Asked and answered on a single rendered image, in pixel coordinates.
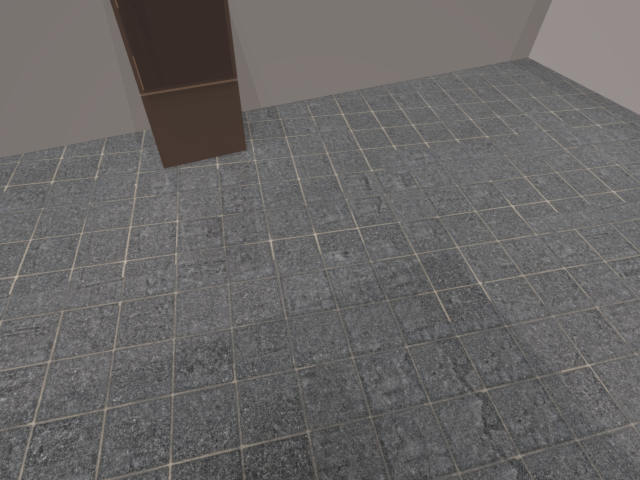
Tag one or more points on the cupboard door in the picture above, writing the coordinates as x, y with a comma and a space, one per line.
177, 42

